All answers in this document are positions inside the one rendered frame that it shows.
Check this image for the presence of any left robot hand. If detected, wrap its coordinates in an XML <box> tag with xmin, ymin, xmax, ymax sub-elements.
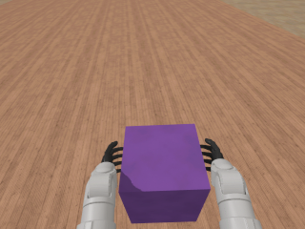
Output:
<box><xmin>101</xmin><ymin>140</ymin><xmax>124</xmax><ymax>173</ymax></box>

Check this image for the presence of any left robot forearm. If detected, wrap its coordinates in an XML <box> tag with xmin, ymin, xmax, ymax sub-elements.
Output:
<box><xmin>76</xmin><ymin>161</ymin><xmax>117</xmax><ymax>229</ymax></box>

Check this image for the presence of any right robot hand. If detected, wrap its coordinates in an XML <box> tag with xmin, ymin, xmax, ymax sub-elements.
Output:
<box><xmin>200</xmin><ymin>138</ymin><xmax>224</xmax><ymax>172</ymax></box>

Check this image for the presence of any right robot forearm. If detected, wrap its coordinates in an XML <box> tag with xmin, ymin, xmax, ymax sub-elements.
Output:
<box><xmin>211</xmin><ymin>158</ymin><xmax>262</xmax><ymax>229</ymax></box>

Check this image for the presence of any carton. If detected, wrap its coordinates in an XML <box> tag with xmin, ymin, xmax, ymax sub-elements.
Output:
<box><xmin>118</xmin><ymin>123</ymin><xmax>211</xmax><ymax>224</ymax></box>

